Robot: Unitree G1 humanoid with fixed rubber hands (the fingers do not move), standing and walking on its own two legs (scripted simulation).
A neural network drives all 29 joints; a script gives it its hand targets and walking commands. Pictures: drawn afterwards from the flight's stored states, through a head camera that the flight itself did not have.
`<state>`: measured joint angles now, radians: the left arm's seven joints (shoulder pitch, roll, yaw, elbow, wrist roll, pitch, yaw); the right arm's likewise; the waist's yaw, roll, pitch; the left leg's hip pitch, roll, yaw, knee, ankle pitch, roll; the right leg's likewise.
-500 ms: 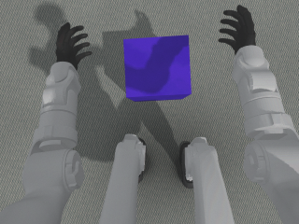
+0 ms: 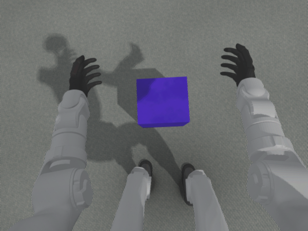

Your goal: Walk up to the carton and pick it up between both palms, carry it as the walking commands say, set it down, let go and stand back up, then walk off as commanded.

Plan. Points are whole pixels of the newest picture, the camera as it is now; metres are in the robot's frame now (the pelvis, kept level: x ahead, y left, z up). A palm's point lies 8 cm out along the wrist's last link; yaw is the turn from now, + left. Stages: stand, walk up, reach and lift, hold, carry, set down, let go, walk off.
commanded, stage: let go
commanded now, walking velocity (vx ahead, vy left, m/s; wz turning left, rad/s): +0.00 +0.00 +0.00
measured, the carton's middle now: (162, 105) +0.50 +0.03 -0.54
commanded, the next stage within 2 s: stand in 1.26 s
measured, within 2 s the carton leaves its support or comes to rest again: neither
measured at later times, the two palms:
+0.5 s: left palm (64, 118) +0.36 +0.23 -0.02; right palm (288, 112) +0.39 -0.22 -0.02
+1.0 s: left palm (43, 201) +0.22 +0.21 +0.04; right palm out of the picture +0.23 -0.25 +0.05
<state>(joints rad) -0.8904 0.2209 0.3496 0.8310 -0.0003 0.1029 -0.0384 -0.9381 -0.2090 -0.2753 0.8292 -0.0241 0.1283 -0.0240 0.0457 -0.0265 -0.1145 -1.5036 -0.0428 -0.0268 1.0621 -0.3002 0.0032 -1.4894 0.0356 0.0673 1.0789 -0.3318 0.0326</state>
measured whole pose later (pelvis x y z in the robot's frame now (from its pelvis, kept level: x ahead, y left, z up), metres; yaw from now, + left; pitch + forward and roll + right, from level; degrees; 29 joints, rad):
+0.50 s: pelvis +0.06 -0.01 +0.07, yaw +0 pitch +30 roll +0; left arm -0.29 0.20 0.17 0.62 0.03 0.04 -0.08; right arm -0.32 -0.18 -0.16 0.60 -0.06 0.06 0.00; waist 0.02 0.00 -0.13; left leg -0.97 -0.04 -0.04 0.75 -0.29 0.00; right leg -0.96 0.03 0.07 0.77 -0.32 0.01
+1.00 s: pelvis +0.07 -0.02 +0.12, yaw +1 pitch -4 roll +0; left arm 0.23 0.22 0.04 0.43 0.01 0.10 -0.09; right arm 0.24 -0.21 -0.03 0.42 0.00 0.09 0.06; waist 0.00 -0.01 0.11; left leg -0.15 -0.01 -0.07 0.47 -0.25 -0.02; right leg -0.13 0.03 0.04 0.46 -0.27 -0.02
